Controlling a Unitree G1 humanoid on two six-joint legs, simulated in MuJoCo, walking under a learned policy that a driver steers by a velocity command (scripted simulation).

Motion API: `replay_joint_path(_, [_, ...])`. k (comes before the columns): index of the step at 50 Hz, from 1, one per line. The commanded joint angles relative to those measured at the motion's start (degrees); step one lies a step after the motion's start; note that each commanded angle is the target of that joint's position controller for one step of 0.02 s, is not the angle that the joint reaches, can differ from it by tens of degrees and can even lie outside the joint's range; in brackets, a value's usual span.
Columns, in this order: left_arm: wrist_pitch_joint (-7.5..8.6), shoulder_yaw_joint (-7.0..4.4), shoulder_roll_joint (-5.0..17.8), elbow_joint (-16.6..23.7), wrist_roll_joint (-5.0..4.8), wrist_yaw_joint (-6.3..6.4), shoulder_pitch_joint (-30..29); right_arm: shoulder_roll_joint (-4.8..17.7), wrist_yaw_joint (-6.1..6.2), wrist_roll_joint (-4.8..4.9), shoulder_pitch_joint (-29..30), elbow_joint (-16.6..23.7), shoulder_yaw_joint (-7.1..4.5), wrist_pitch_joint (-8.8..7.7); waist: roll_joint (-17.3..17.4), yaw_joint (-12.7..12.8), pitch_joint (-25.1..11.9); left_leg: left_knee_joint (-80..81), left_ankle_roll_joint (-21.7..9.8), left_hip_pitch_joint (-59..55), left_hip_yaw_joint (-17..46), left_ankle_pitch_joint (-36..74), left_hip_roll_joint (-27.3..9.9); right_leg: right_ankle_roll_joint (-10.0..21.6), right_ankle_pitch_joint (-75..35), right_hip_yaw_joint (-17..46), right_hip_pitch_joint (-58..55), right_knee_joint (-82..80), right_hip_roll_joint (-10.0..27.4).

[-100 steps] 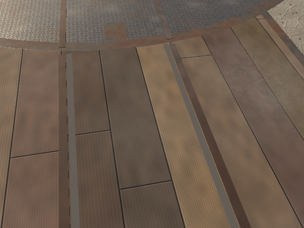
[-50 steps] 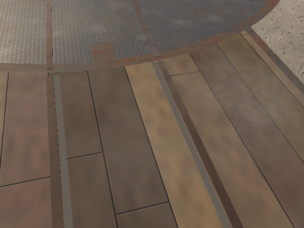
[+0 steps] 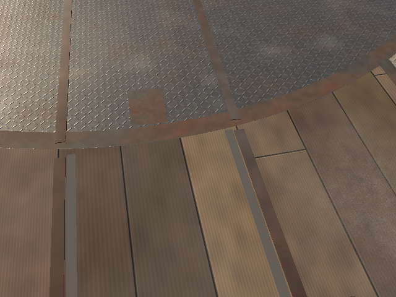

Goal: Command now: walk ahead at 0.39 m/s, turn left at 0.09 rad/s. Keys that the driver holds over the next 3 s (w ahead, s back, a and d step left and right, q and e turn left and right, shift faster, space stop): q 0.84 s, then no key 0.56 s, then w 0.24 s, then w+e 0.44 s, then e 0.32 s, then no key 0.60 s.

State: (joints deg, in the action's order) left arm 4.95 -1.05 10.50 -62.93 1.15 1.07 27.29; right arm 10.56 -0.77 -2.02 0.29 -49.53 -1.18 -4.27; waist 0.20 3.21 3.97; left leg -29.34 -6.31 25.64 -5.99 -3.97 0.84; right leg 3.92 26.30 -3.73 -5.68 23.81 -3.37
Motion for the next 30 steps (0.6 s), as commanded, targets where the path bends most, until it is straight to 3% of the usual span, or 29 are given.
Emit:
replay_joint_path(1, [0.41, -0.35, 2.1, 3.5, -3.16, -0.19, 8.2, 16.3, 1.18, -1.55, -28.4, -5.7, -4.92, -0.42, 13.7, -8.5, -22.2, 4.6, -16.8, -46.0, 37.8, 23.6, -26.7, -0.5, 3.2, -1.6, 32.8, 51.8, -2.0])
replay_joint_path(2, [0.08, -1.88, 7.5, 3.4, -1.21, 0.27, 4.1, 13.9, 0.48, 1.51, -25.1, -5.3, -4.66, 0.14, 3.5, -7.8, -20.2, 6.7, -16.2, -41.7, 37.9, 30.7, -23.6, -0.1, 3.0, 6.3, 35.8, 55.3, 0.3])
replay_joint_path(3, [0.33, -1.83, 6.5, 5.5, -0.71, 0.25, -1.3, 11.0, 0.38, 1.97, -18.6, -4.5, -3.66, 0.0, 3.3, -5.7, -11.8, 7.3, -14.5, -34.0, 28.7, 36.2, -21.5, -0.5, -1.2, 6.4, 38.0, 53.4, 2.8])
replay_joint_path(4, [0.49, -1.79, 5.9, 6.2, -0.13, 0.22, -4.3, 7.6, 0.22, 1.72, -15.9, -4.3, -2.84, -0.15, 0.7, -4.8, -7.3, 9.1, -12.6, -28.0, 23.8, 38.9, -18.5, -0.8, -3.6, 6.0, 37.8, 50.3, 4.4])
replay_joint_path(6, [-0.9, -2.12, 5.4, 7.6, 0.95, -0.07, -6.0, 5.3, 0.77, 1.9, -14.6, -4.6, -2.07, -0.21, 1.6, -2.3, -4.9, 11.6, -9.9, -20.4, 17.9, 39.4, -13.7, -2.1, -5.7, 5.7, 34.3, 45.0, 5.7])
replay_joint_path(10, [-3.34, -2.03, 3.8, 9.7, 0.63, 0.11, -6.9, 9.9, 0.87, 1.21, -16.2, -4.2, -3.1, -0.16, 1.8, -0.2, -7.4, 11.1, -9.7, -15.3, 14.9, 44.9, -11.4, -4.7, -7.5, 4.4, 31.5, 38.0, 4.4])
replay_joint_path(17, [-5.32, -2.17, 6.3, 14.9, -0.1, 0.96, -18.6, 11.0, 1.13, 0.91, -20.8, -2.7, -3.86, 2.35, 5.1, -3.7, -7.2, 10.8, -7.0, -15.2, 20.1, 25.7, -9.9, -5.8, -12.8, 5.0, 34.4, 28.0, 4.3])
replay_joint_path(20, [-5.43, -2.1, 6.8, 16.4, -0.48, 1.4, -21.5, 11.6, 1.48, 0.55, -21.7, -2.0, -4.51, 3.46, 5.9, -4.9, -5.7, 9.7, -7.7, -16.7, 23.9, 19.9, -10.4, -5.7, -9.9, 6.0, 35.0, 24.7, 3.6])
replay_joint_path(23, [-4.92, -1.98, 7.0, 17.5, -1.07, 1.88, -21.8, 12.3, 1.8, 0.33, -21.1, -0.9, -5.23, 4.5, 6.7, -5.4, -5.1, 7.1, -7.8, -18.0, 27.8, 20.8, -10.8, -5.0, -5.6, 6.7, 32.8, 19.7, 2.4])
replay_joint_path(25, [-4.37, -1.96, 7.2, 17.6, -1.54, 2.14, -19.5, 12.7, 1.89, 0.54, -19.0, 0.2, -5.6, 5.07, 7.3, -4.5, -5.2, 5.5, -6.5, -17.6, 30.5, 20.5, -10.1, -4.4, -4.8, 7.1, 28.1, 12.6, 1.6])
replay_joint_path(26, [-4.02, -1.94, 7.0, 17.2, -1.57, 2.24, -16.9, 12.8, 1.89, 1.0, -16.7, 1.0, -5.72, 5.38, 7.0, -2.7, -5.1, 4.2, -4.6, -15.8, 30.7, 17.6, -8.5, -4.0, -7.9, 6.6, 23.3, 5.2, 1.3])
replay_joint_path(27, [-3.44, -2.13, 7.6, 16.8, -1.07, 2.43, -13.9, 12.3, 1.97, 1.65, -14.5, 2.0, -5.64, 5.65, 5.7, -1.0, -5.2, 1.5, -1.6, -11.8, 30.0, 11.3, -5.9, -3.5, -14.5, 7.4, 16.3, -3.9, 2.9])
replay_joint_path(28, [-3.04, -2.98, 11.7, 17.2, 0.02, 2.95, -12.8, 8.4, 2.03, 2.05, -16.1, 3.3, -4.7, 5.63, -3.5, -2.4, -7.0, -7.9, 1.7, -6.2, 24.0, -4.3, -0.9, -1.1, -18.3, 16.7, 9.6, -9.1, 14.4])
replay_joint_path(29, [-3.61, -3.7, 17.2, 19.3, -0.14, 2.88, -17.0, 5.7, 2.32, 2.4, -21.0, 4.1, -4.23, 5.76, -15.5, -6.2, -7.1, -17.7, 4.3, 5.1, 12.4, -32.4, 9.5, 6.1, -39.6, 31.4, 5.7, -8.6, 27.9])
replay_joint_path(30, [-4.19, -3.71, 15.1, 19.0, -0.41, 2.55, -14.5, 11.1, 2.41, 0.45, -20.9, 3.0, -5.35, 6.21, -11.2, -4.4, -9.2, -30.1, 5.2, 4.3, 10.0, -34.6, 5.6, 11.6, -44.3, 30.8, 8.9, -7.2, 29.7])
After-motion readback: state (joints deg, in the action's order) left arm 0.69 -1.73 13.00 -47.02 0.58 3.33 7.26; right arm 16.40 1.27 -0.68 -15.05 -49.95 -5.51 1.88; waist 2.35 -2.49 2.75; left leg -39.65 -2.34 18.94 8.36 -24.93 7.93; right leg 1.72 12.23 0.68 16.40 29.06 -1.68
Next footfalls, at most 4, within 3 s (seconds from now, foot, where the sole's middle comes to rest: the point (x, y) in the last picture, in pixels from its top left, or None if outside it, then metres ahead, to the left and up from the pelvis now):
0.56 right None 0.23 -0.10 -0.76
1.04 left None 0.10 0.09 -0.76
1.40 right None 0.18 -0.11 -0.76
2.10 right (194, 284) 0.48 0.07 -0.76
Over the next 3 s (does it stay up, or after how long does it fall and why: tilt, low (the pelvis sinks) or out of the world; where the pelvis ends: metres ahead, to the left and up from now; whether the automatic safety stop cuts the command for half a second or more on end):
stays up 0.50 0.15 0.02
